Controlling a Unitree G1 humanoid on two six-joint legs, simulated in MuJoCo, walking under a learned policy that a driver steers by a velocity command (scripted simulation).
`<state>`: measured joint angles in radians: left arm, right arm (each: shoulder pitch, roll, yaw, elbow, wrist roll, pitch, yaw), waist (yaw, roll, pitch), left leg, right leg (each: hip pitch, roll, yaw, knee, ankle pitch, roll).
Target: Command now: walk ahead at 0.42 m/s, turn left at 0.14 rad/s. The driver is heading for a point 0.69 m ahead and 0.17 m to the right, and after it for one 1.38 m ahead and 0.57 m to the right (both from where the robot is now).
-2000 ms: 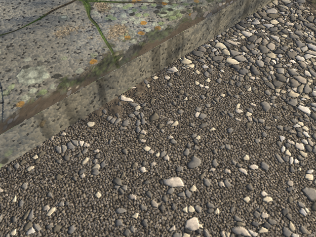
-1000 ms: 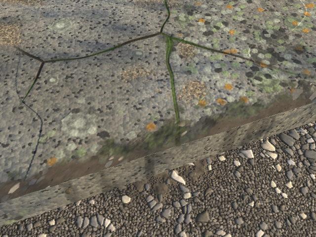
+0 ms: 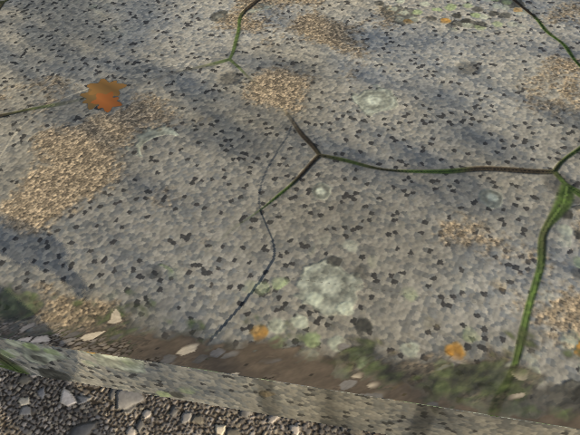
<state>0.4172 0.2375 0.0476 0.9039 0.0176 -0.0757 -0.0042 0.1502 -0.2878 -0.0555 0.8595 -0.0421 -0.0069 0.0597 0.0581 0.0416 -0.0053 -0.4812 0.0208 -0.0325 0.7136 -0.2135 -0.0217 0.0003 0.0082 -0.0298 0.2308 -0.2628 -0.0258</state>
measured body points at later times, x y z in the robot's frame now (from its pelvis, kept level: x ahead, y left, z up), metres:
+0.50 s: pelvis +0.21 +0.04 -0.01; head +0.23 +0.04 +0.44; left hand +0.36 +0.28 -0.13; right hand +0.19 -0.21 -0.15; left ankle +0.11 +0.12 -0.75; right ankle +0.32 -0.07 -0.71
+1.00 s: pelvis +0.44 +0.04 +0.01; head +0.50 +0.02 +0.45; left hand +0.38 +0.28 -0.12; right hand +0.71 -0.13 -0.04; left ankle +0.61 +0.13 -0.47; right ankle +0.32 -0.04 -0.75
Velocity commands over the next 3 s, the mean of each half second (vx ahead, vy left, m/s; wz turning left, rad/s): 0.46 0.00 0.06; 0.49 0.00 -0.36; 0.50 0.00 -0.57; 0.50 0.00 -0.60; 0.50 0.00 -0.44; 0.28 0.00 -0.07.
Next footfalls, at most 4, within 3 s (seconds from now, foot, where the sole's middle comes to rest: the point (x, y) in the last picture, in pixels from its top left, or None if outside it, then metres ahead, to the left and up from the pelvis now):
0.10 left None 0.14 0.12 -0.78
0.58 right None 0.36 -0.04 -0.78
1.06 left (280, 317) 0.69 0.12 -0.59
1.60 right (396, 245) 0.90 -0.15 -0.59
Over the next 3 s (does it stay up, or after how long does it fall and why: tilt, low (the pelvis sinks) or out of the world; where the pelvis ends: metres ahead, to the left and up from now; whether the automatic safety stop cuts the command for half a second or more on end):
stays up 1.28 -0.52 0.18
